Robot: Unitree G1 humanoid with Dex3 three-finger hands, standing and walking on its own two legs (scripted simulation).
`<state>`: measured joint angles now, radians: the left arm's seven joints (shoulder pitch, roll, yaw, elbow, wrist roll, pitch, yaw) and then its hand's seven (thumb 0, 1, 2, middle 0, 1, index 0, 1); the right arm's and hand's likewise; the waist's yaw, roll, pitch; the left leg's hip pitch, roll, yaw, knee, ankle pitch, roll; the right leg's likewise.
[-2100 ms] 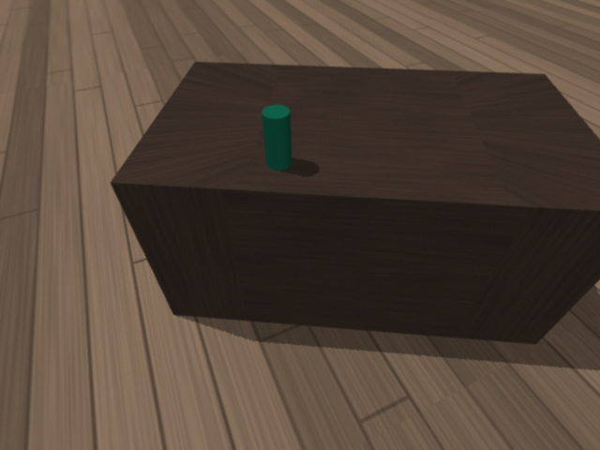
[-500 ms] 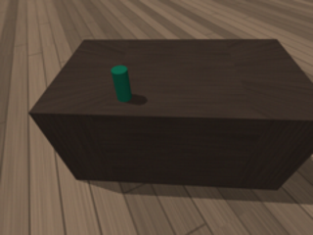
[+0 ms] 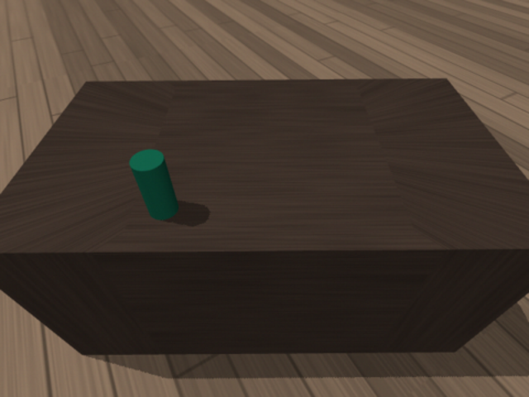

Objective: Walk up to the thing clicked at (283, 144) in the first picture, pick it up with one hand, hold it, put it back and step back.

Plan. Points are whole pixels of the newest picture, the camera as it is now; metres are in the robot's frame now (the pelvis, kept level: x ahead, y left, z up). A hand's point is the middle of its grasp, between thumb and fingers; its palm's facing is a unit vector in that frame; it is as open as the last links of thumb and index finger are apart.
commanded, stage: walk up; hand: left
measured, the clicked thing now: (156, 186) +0.58 +0.25 -0.04
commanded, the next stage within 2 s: stand in 1.50 s
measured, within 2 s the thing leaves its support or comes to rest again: neither
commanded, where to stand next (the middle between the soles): +0.16 +0.01 m, yaw +1 degrees
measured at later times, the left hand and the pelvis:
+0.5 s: hand out of the picture +0.15 +0.26 -0.16, palm faces +0.01 -0.92 -0.39, open 7.4 cm; pelvis +0.08 -0.01 -0.02, yaw +1 degrees
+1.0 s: hand out of the picture +0.17 +0.27 -0.14, palm faces +0.01 -0.93 -0.37, open 7.4 cm; pelvis +0.09 +0.00 +0.01, yaw +2 degrees
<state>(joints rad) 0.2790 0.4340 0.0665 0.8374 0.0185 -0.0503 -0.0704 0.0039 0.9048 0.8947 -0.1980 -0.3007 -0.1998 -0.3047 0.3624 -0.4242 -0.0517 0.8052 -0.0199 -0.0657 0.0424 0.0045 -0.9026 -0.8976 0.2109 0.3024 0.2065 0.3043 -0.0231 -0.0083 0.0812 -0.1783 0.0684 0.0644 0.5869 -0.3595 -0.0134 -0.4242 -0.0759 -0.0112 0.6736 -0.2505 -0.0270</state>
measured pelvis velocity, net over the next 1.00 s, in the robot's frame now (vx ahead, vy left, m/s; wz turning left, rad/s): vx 0.09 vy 0.00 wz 0.03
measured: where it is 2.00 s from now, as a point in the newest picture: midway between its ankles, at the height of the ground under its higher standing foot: outside the picture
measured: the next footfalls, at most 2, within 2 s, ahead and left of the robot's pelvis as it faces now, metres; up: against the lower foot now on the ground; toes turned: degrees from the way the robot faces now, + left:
right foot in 0.02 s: +0.14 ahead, -0.14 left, +0.00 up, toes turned +0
left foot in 0.36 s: +0.17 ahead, +0.13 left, +0.00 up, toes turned +2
